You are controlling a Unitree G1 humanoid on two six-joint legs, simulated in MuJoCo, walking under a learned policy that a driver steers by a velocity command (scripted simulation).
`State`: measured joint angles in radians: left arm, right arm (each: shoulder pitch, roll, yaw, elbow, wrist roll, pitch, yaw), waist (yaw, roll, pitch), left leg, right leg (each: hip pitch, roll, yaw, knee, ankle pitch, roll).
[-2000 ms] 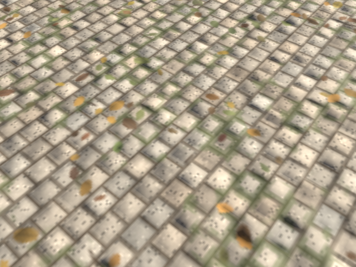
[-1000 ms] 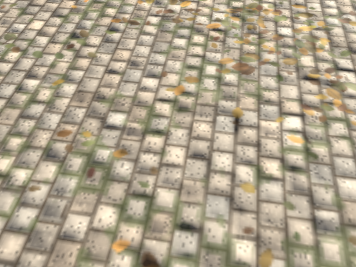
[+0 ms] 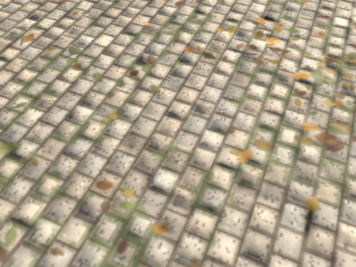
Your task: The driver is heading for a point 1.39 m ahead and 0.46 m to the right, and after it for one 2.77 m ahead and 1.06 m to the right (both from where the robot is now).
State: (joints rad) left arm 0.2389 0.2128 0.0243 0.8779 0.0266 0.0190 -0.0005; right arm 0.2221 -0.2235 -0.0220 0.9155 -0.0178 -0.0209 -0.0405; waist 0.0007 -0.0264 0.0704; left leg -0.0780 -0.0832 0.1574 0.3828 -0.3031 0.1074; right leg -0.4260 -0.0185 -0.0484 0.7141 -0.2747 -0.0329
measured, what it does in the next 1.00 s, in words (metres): steps on the spot, turning right: right foot, then left foot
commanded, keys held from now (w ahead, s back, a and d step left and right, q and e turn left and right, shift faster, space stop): e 0.88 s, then no key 0.12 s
